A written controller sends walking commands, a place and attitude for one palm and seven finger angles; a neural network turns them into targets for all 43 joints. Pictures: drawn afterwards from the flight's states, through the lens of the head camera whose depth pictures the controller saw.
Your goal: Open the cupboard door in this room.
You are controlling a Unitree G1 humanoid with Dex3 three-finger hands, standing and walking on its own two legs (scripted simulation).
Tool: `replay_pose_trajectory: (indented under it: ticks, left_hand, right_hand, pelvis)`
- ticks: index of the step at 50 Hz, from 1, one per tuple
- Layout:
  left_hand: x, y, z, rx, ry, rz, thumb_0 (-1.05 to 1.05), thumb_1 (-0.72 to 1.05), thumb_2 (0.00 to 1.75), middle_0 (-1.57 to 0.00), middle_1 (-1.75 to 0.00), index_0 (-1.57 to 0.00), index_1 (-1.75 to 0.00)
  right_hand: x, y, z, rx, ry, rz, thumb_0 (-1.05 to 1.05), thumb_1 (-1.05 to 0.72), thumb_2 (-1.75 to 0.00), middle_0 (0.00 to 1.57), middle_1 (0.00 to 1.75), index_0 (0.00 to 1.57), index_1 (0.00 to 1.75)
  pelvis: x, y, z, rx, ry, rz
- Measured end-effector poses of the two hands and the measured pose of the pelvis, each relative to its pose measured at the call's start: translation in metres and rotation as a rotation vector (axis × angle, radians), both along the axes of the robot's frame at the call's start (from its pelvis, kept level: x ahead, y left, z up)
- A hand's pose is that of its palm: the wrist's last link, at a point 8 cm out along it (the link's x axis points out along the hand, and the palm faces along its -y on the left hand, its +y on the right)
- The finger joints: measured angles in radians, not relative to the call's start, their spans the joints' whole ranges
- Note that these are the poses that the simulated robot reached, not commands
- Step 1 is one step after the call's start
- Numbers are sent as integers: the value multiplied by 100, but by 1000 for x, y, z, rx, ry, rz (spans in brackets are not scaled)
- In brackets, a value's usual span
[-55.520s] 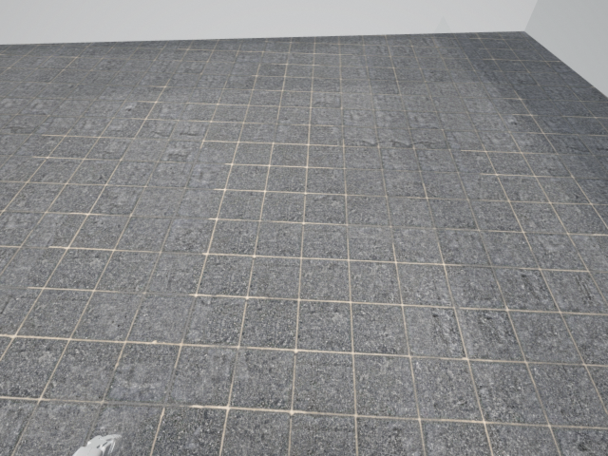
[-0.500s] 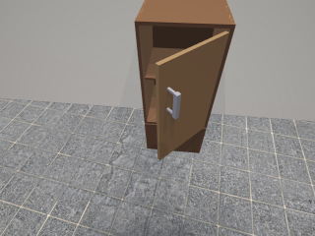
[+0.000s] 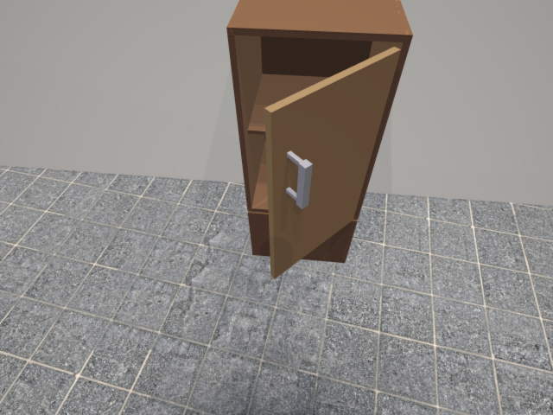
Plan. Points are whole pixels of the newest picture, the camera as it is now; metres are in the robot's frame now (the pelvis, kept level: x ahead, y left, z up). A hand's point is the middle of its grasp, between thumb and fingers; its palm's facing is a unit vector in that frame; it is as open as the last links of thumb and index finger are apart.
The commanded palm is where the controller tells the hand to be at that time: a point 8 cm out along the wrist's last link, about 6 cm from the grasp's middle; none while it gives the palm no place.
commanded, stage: look to check the result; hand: left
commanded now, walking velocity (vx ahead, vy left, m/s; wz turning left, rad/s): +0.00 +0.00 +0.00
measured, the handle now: (297, 180) +0.56 -0.01 -0.03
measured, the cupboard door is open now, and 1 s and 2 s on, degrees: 46 46 46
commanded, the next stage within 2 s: walk to a spot facing it in 0.20 s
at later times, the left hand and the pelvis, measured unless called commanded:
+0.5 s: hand out of the picture +0.06 +0.22 -0.17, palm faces -0.04 -0.95 -0.30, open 7.3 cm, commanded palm none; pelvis +0.01 +0.00 +0.00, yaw -3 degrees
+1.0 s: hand out of the picture +0.06 +0.16 -0.17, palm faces -0.24 -0.93 -0.28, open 7.3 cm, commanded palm none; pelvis -0.02 -0.03 -0.01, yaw -19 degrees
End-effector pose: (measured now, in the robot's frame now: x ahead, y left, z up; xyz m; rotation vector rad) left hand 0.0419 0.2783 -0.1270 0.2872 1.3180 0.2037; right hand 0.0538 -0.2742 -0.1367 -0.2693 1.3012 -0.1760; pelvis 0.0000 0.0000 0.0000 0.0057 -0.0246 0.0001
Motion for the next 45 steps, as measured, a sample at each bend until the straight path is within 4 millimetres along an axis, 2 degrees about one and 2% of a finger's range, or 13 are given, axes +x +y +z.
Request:
replay_pose_trajectory:
  ticks: [14,23,27,32,39,42,45]
  left_hand:
    - [9,-6,0,-5,-14,-1,0,91,90,-20,-30,-21,-30]
    - [16,-13,-4,-13,-10,-14,0,91,90,-20,-30,-21,-30]
    - [15,-21,-12,-36,18,-37,0,91,90,-20,-30,-21,-30]
    - [17,-32,-21,-62,39,-80,0,91,90,-20,-30,-21,-30]
    - [27,-53,-21,-44,5,-144,0,91,90,-20,-30,-21,-30]
    - [25,-60,-15,-34,2,-149,0,91,90,-20,-30,-21,-30]
    - [24,-66,-9,-28,23,-174,0,91,90,-20,-30,-21,-30]
  right_hand:
    - [14,3,0,13,-22,5,0,-91,-90,20,30,21,30]
    - [12,3,-1,6,-34,-32,0,-91,-90,20,30,20,30]
    - [-2,10,-6,16,-39,-88,0,-91,-90,20,30,20,30]
    - [-31,16,-15,32,-23,-156,0,-91,-90,20,30,20,30]
    - [-78,6,-40,76,27,-236,0,-91,-90,20,30,21,30]
    - [-86,0,-36,81,50,-270,0,-91,-90,20,30,21,30]
    - [-84,-6,-27,76,21,-303,1,-91,-90,20,30,20,30]
  pelvis:
    - [7,-2,0,4,3,-1]
    - [9,-3,-2,1,7,-39]
    - [7,-2,-6,-1,8,-83]
    - [0,-4,-13,17,15,-135]
    - [-16,-19,-25,30,11,-199]
    - [-19,-24,-20,27,15,-212]
    - [-19,-26,-13,35,27,-254]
